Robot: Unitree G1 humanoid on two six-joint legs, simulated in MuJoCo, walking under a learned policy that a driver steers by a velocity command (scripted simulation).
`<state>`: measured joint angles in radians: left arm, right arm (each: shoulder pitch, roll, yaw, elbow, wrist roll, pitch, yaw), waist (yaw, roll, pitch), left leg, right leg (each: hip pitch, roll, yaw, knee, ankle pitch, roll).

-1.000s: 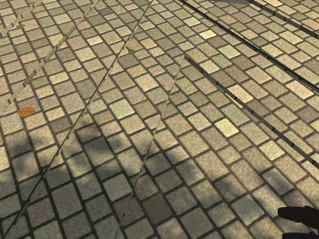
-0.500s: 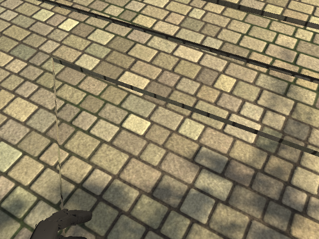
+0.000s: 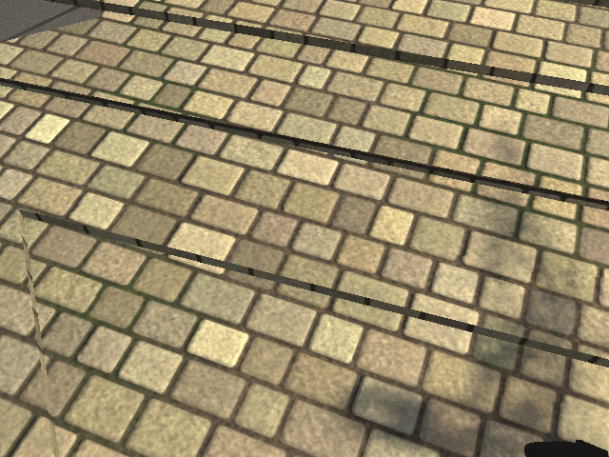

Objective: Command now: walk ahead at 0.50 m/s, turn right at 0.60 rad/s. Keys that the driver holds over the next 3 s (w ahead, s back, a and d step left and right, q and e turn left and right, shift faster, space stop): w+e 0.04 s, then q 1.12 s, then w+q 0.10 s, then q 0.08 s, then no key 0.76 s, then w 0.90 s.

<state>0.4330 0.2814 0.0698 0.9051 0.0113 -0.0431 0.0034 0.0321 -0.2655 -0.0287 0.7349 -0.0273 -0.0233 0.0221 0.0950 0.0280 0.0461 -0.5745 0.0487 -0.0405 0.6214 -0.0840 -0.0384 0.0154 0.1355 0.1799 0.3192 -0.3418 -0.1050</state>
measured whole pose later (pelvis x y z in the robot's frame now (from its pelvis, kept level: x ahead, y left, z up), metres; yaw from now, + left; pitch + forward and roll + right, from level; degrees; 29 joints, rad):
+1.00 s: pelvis +0.14 +0.04 +0.00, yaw +22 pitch +0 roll -1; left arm 0.20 0.30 0.06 0.80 0.02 0.05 0.03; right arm 0.20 -0.28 -0.05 0.76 -0.02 0.06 0.02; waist 0.01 -0.04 0.06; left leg -0.24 -0.04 0.00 0.54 -0.30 0.07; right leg -0.42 -0.05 -0.06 0.88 -0.46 0.02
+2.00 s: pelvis +0.19 +0.06 +0.01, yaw +39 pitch -2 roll +0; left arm 0.23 0.25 0.00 0.95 0.01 0.01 0.02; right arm 0.17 -0.24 0.00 1.00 -0.01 0.02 -0.03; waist 0.02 -0.01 0.05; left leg -0.11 -0.05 -0.06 0.39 -0.24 0.03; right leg -0.12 0.02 0.02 0.39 -0.24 -0.01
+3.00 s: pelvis +0.47 +0.25 -0.01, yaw +38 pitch +0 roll +1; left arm 0.39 0.19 0.02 1.07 0.01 -0.08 0.00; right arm 0.12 -0.23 -0.05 0.96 -0.02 -0.07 0.01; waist 0.03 -0.01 0.07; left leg -0.35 -0.08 0.13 0.53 -0.18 0.13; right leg -0.23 0.02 0.00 1.17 -0.37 -0.10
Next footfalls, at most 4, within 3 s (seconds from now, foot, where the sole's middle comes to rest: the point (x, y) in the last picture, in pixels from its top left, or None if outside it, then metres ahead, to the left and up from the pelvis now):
0.06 left None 0.20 0.13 -0.77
0.48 right None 0.26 -0.07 -0.77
0.92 left None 0.14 0.13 -0.77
1.44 right None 0.28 -0.01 -0.77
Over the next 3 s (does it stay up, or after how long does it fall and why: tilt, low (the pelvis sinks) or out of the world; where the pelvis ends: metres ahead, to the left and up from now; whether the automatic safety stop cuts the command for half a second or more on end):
stays up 0.47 0.25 -0.01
